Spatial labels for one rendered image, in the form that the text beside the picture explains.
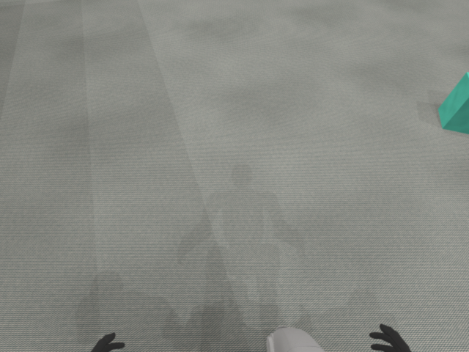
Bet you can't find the right robot thigh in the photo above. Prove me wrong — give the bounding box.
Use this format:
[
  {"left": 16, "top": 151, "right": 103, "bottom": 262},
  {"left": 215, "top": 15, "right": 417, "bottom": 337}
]
[{"left": 267, "top": 327, "right": 325, "bottom": 352}]

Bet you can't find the carton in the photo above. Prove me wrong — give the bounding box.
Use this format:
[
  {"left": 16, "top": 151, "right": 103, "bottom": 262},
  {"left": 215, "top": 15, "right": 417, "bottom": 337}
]
[{"left": 438, "top": 72, "right": 469, "bottom": 134}]

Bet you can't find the right robot hand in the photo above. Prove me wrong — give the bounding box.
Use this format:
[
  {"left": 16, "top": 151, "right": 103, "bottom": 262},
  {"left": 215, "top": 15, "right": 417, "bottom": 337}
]
[{"left": 369, "top": 324, "right": 412, "bottom": 352}]

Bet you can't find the left robot hand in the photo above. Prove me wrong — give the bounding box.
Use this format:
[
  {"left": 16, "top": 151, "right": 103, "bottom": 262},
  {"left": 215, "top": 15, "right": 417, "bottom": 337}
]
[{"left": 91, "top": 333, "right": 125, "bottom": 352}]

